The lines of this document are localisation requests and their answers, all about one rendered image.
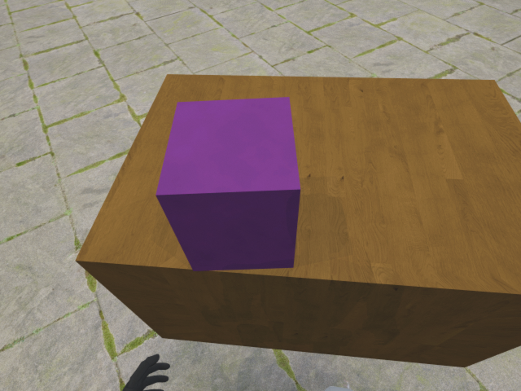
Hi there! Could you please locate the carton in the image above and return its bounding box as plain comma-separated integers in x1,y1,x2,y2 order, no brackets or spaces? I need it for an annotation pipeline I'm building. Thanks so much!
155,97,300,271

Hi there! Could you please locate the pedestal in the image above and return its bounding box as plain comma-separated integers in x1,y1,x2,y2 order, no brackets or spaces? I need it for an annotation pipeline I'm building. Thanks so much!
75,74,521,367

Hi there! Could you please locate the left robot hand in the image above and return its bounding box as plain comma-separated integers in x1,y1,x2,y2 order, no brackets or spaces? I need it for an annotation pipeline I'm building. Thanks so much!
122,354,170,391

